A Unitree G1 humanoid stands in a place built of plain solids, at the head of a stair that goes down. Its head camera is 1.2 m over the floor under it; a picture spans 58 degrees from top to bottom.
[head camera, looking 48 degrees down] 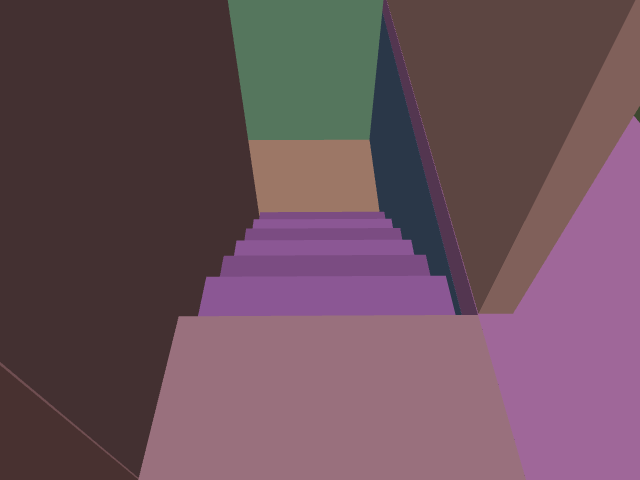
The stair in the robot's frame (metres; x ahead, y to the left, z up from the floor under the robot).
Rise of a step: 0.19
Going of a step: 0.28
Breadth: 0.97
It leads straight ahead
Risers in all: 7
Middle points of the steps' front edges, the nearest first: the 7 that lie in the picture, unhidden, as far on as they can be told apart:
0.75 -0.03 0.00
1.06 -0.02 -0.19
1.33 -0.02 -0.38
1.60 -0.02 -0.57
1.87 -0.02 -0.76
2.14 -0.02 -0.95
2.41 -0.02 -1.14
